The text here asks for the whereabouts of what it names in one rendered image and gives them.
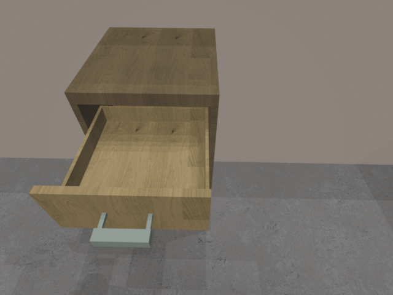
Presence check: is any drawer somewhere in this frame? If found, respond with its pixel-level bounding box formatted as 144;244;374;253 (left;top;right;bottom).
29;106;211;230

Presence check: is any handle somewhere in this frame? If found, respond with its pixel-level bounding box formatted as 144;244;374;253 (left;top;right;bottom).
90;213;154;248

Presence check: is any cabinet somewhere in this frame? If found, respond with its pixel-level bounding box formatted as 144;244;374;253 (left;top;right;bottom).
64;27;219;189

